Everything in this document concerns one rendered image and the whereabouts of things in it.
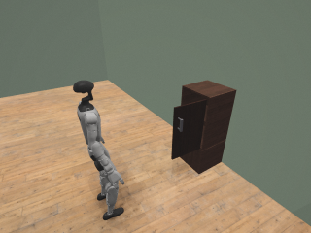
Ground cupboard door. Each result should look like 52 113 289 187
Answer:
171 99 207 160

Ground robot right thigh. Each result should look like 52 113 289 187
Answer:
94 156 119 193

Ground handle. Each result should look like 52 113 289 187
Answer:
177 117 184 132

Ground robot right upper arm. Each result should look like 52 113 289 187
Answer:
85 112 101 150

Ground robot left foot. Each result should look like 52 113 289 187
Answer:
97 193 106 201

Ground right robot hand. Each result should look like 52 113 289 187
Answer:
108 170 125 189

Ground right robot forearm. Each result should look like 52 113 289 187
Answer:
91 143 114 174

